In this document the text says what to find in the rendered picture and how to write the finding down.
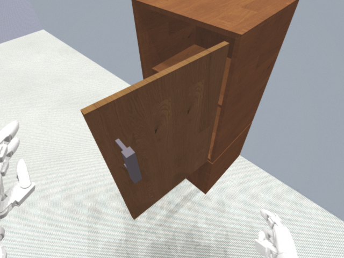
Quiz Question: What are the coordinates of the left robot hand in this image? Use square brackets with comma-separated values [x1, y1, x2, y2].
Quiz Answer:
[0, 120, 35, 221]

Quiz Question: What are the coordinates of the handle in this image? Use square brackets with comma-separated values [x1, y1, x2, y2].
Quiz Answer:
[115, 139, 142, 184]

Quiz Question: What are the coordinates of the cupboard door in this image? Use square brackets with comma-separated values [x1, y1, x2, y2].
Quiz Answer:
[81, 41, 230, 220]

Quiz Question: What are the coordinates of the right robot hand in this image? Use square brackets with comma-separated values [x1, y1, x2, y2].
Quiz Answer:
[255, 209, 297, 258]

